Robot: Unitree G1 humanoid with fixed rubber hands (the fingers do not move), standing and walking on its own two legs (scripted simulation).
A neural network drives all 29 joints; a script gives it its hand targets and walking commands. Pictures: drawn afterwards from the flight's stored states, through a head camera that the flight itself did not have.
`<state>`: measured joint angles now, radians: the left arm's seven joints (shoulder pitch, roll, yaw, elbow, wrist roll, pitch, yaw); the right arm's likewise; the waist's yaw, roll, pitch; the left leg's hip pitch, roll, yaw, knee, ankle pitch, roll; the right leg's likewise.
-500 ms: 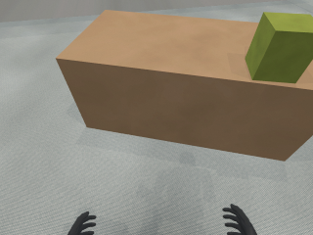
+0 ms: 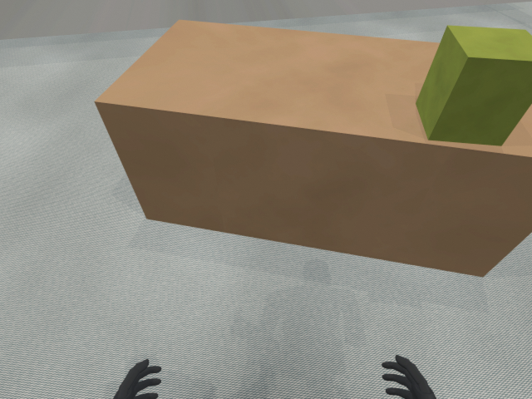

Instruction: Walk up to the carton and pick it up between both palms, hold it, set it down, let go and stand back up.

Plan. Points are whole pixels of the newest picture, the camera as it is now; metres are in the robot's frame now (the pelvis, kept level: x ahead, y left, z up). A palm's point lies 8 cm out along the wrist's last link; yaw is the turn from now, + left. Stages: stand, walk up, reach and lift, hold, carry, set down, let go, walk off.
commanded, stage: stand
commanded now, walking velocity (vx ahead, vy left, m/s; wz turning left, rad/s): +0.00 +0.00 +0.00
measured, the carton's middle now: (474, 86) +0.88 -0.61 +0.01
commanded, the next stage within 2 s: walk up in 1.34 s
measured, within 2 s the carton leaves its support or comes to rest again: neither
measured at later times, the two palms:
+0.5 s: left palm out of the picture +0.09 +0.23 -0.11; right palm out of the picture +0.10 -0.23 -0.10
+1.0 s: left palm out of the picture +0.06 +0.23 -0.12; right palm out of the picture +0.06 -0.24 -0.12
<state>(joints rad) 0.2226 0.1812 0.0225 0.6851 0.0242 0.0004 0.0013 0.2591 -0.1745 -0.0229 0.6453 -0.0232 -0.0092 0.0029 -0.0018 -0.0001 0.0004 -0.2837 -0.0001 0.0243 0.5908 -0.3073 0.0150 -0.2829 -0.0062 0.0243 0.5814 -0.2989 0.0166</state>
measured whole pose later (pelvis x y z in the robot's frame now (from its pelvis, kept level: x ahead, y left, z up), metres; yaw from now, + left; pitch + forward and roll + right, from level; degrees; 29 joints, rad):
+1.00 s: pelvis +0.00 -0.01 +0.01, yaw +0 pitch +0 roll +0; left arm 0.28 0.17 0.04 0.87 0.02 0.00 0.02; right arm 0.31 -0.18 -0.04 0.82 -0.02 -0.01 -0.02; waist 0.00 0.00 0.01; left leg -0.24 0.00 0.02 0.51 -0.26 0.01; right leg -0.25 0.00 0.02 0.51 -0.26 0.01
